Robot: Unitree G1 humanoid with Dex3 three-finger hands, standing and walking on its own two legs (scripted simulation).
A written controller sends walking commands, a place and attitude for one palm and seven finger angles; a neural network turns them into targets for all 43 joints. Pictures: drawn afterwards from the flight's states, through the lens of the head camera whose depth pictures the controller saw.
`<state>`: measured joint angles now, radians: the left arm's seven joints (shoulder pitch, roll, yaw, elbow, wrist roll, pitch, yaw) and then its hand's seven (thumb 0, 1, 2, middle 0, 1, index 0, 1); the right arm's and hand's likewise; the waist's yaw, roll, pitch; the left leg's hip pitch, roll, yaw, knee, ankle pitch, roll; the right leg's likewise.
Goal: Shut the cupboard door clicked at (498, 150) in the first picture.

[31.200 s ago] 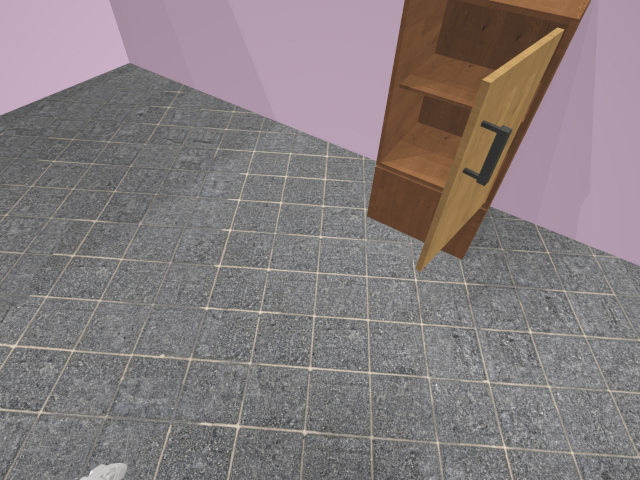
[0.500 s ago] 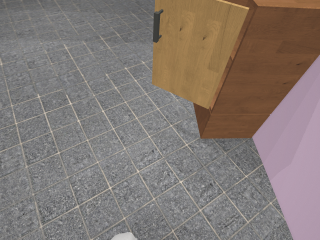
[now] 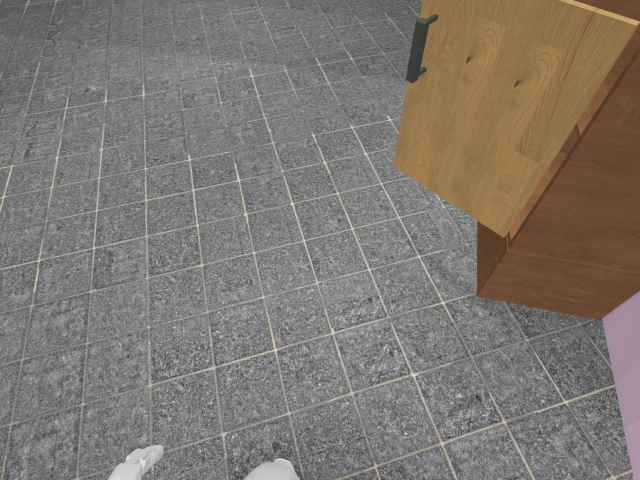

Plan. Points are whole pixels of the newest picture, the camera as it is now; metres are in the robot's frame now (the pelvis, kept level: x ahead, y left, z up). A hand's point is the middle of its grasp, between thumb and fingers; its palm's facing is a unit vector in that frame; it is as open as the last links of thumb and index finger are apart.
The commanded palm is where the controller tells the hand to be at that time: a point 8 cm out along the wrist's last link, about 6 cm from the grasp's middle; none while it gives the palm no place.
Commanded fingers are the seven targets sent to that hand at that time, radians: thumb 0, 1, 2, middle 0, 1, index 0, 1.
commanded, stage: walk to a spot facing it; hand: left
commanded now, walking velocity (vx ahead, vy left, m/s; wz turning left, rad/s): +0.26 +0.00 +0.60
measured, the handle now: (422, 49) +1.02 -0.20 -0.02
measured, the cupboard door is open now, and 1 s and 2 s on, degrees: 57 57 57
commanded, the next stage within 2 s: turn to face it in 0.88 s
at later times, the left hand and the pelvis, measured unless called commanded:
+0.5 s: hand out of the picture -0.05 +0.19 -0.18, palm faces +0.43 -0.88 -0.22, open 7.4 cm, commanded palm none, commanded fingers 0.00 0.90 0.90 -0.20 -0.30 -0.20 -0.30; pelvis +0.11 +0.05 -0.02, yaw +22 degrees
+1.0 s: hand (124, 309) +0.38 +0.36 -0.14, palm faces +0.44 -0.88 -0.19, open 7.4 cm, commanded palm none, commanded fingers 0.00 0.90 0.90 -0.20 -0.30 -0.20 -0.30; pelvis +0.32 +0.13 +0.00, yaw +32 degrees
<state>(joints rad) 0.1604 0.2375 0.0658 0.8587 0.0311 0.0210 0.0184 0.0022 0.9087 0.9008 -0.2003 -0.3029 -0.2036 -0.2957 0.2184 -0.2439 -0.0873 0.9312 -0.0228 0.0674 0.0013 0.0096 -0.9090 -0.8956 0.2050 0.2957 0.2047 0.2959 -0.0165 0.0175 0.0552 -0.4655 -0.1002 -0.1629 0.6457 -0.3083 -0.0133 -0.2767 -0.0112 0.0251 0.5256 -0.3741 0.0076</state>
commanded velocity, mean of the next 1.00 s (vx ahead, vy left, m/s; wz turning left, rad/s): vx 0.27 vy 0.00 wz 0.47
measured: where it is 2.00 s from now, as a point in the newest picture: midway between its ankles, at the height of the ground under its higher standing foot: (269, 380)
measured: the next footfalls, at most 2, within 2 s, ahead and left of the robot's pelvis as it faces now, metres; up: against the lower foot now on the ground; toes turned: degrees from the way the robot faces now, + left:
left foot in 0.46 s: +0.17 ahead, +0.15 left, +0.00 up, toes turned +28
right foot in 1.02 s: +0.49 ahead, +0.09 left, +0.00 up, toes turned +29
